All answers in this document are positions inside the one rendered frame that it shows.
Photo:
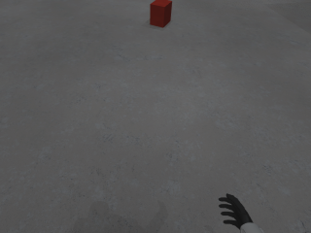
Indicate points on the carton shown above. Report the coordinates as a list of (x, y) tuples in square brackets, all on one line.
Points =
[(160, 12)]

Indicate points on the robot right hand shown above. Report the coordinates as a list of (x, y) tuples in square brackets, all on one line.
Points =
[(239, 212)]

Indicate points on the right robot forearm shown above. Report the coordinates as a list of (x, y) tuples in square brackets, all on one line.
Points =
[(250, 227)]

